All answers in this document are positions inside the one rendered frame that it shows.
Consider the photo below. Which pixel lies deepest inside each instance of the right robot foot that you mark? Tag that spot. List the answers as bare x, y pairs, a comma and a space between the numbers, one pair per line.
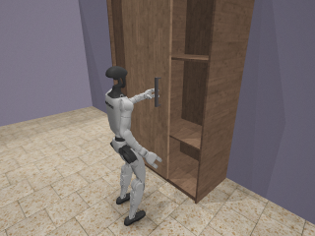
138, 215

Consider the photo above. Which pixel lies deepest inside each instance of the robot right hand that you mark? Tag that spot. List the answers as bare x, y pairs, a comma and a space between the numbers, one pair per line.
150, 159

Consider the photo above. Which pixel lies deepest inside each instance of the robot right upper arm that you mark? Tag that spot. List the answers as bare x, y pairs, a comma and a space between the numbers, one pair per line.
126, 107

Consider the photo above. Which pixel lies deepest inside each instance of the robot left shin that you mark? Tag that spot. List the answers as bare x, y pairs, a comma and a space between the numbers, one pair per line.
125, 181

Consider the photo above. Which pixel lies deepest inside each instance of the left robot forearm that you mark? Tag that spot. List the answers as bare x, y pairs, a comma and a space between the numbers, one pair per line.
137, 98

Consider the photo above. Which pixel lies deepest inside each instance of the robot left hand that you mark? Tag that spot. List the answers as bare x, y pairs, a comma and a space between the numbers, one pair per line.
149, 94

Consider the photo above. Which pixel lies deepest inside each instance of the right robot forearm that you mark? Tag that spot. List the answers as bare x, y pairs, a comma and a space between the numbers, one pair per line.
134, 145

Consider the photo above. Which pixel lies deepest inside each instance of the wardrobe door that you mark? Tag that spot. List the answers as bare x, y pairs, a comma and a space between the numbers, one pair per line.
147, 33
118, 32

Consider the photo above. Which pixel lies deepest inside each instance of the handle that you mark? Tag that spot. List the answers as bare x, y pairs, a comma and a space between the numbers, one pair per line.
156, 92

